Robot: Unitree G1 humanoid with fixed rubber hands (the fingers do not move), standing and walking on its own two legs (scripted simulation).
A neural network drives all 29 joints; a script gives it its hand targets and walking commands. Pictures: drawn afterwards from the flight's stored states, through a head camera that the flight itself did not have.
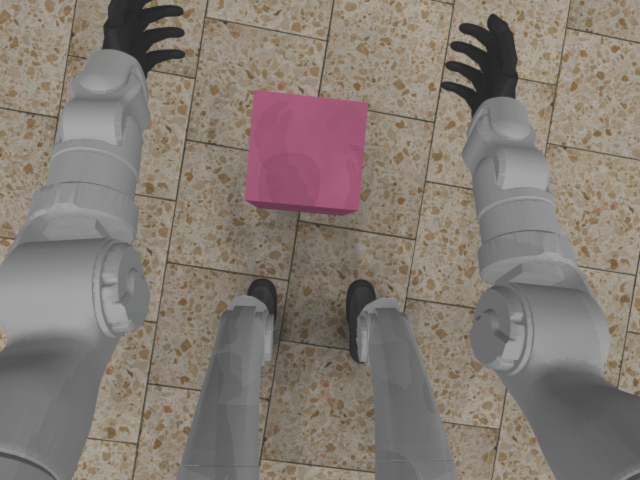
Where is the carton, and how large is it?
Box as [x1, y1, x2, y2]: [244, 90, 367, 215]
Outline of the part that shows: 254,90 244,199 257,207 340,215 358,210 367,102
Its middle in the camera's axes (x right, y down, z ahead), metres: -0.03 -0.16 +0.83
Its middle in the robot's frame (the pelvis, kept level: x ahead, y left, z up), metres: +0.50 +0.01 -0.52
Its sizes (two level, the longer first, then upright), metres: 0.210 0.200 0.250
